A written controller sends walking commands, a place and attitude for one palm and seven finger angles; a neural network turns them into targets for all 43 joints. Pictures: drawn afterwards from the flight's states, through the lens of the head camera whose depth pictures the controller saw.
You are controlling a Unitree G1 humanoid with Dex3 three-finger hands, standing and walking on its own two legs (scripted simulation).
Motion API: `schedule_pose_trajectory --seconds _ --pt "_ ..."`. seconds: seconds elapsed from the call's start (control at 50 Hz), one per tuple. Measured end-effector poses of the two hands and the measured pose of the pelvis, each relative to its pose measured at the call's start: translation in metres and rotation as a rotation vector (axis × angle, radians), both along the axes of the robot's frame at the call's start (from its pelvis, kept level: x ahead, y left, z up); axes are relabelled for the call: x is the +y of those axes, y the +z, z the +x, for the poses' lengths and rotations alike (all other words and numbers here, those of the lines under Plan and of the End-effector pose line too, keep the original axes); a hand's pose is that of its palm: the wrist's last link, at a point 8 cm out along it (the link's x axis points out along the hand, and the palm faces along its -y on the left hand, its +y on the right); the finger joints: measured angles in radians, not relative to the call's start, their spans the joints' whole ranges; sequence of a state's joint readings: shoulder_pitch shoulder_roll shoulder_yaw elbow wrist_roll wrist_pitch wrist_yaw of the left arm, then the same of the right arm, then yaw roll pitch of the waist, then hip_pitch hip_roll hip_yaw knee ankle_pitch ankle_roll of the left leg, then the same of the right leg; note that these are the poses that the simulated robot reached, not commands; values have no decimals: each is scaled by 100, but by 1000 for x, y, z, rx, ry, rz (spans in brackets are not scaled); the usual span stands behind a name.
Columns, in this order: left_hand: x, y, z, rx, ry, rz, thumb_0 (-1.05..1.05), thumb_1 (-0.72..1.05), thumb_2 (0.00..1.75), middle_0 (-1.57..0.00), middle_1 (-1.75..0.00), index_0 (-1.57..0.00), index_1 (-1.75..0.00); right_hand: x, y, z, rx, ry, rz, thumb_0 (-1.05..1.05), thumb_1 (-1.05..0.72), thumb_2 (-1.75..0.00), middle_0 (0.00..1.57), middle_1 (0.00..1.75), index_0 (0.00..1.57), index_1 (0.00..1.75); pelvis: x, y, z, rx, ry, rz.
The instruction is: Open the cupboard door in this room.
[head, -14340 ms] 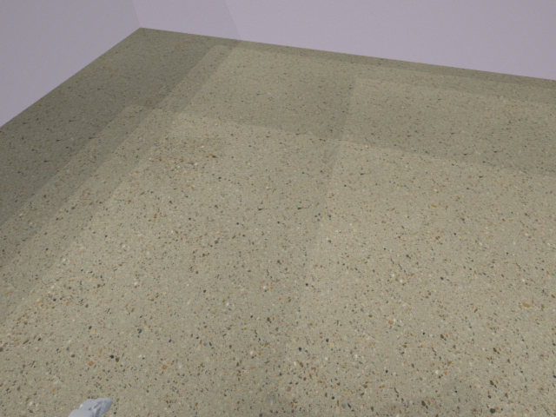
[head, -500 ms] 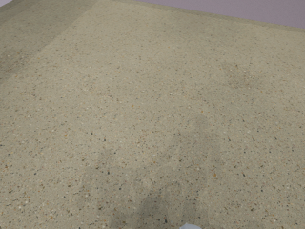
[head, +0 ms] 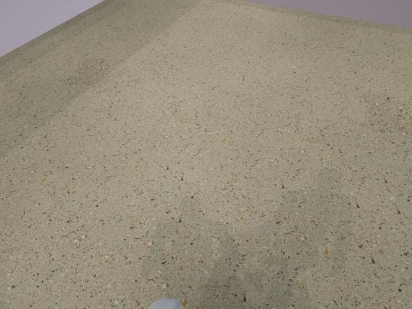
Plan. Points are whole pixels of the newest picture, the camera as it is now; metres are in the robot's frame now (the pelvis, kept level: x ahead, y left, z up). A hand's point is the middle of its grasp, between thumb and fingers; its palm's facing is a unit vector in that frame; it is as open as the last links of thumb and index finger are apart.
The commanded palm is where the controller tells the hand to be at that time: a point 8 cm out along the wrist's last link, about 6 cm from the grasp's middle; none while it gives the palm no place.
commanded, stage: turn or walk to find it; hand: left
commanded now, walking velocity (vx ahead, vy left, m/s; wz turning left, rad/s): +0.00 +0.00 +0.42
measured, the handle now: out of the picture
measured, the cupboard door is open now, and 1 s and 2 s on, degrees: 0 0 0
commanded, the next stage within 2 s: none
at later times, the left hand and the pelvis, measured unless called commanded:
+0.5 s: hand out of the picture +0.05 +0.25 -0.16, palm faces +0.22 -0.94 -0.26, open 7.4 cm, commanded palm none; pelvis -0.01 +0.03 +0.00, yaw +11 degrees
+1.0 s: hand out of the picture -0.11 +0.23 -0.19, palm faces +0.47 -0.85 -0.23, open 7.4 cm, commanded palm none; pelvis -0.05 +0.03 -0.02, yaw +26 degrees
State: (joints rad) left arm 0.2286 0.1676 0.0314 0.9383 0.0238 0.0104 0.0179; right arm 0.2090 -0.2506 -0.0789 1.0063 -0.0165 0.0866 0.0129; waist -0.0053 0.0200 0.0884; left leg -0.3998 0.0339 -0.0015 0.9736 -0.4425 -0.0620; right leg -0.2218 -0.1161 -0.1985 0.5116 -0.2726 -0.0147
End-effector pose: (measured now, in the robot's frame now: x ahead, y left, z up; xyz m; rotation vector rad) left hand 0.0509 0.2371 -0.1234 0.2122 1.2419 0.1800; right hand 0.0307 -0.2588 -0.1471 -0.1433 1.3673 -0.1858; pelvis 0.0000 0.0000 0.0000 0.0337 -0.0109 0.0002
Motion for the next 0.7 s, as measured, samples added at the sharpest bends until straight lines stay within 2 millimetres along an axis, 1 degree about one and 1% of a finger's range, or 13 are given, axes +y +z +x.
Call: schedule_pose_trajectory --seconds 0.06,0.1,0.14,0.18,0.24,0.32,0.38,0.44,0.5,0.56,0.62,0.7 --pt "14 -9 -24 40 47 -11 1 90 89 -20 -30 -21 -30 11 4 17 -17 50 -17 0 -91 -90 19 29 20 30 9 -3 -3 6 26 -8" --pt "27 -18 -39 65 81 -19 1 90 89 -20 -30 -21 -30 22 6 31 -46 88 -33 0 -91 -90 19 29 20 30 18 -6 -5 8 48 -18" --pt "42 -30 -53 85 118 -28 1 90 89 -20 -30 -21 -30 33 5 45 -90 125 -50 0 -91 -90 19 29 20 30 29 -14 -6 11 68 -36" --pt "55 -35 -64 115 141 -24 1 90 89 -20 -30 -21 -30 45 10 56 -124 149 -56 0 -91 -90 20 29 20 30 34 -15 -9 4 70 -26" --pt "66 -31 -69 131 168 -22 1 91 89 -20 -30 -20 -30 59 19 64 -153 176 -58 0 -91 -90 20 29 20 30 40 -9 -10 3 89 -39" --pt "73 -20 -60 76 184 -19 1 91 89 -19 -30 -20 -30 71 24 69 -159 208 -44 0 -91 -90 20 29 20 30 43 -1 -11 4 120 -48" --pt "73 -14 -49 25 188 -12 1 91 89 -19 -30 -20 -30 74 22 70 -159 221 -28 0 -91 -90 20 30 21 30 42 1 -12 4 145 -47" --pt "67 -8 -35 -26 187 -2 1 91 89 -19 -30 -20 -30 71 17 67 -149 226 -11 0 -90 -90 20 30 21 30 37 0 -14 2 169 -41" --pt "57 -2 -23 -75 185 11 1 91 89 -19 -30 -20 -30 62 9 62 -130 228 7 0 -90 -90 20 30 21 30 27 -2 -15 2 196 -33" --pt "44 1 -17 -126 189 33 1 91 89 -19 -30 -20 -30 49 -5 59 -109 231 27 0 -90 -90 20 30 21 30 14 -9 -15 3 223 -17" --pt "30 7 -26 -146 207 44 1 91 89 -20 -30 -20 -30 37 -11 57 -80 246 32 0 -91 -90 20 30 20 30 6 -9 -17 -9 265 -18" --pt "17 11 -52 -115 261 40 1 90 89 -20 -30 -21 -30 26 -8 57 -48 279 29 0 -91 -90 20 29 20 30 1 -3 -21 -16 305 -8"
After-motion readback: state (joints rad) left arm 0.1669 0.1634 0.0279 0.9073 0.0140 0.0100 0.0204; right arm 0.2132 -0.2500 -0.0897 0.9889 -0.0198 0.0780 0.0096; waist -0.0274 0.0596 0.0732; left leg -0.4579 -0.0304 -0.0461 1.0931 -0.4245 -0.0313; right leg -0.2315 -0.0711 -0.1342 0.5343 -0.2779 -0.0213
